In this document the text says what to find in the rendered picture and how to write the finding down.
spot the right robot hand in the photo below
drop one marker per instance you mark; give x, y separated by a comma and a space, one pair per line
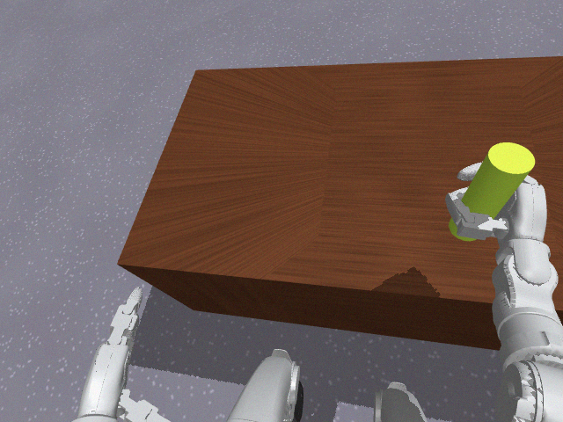
523, 216

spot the can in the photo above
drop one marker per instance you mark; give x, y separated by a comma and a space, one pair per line
504, 168

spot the right robot arm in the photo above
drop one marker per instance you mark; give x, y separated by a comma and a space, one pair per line
530, 333

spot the left robot hand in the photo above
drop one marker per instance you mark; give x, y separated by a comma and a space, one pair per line
105, 390

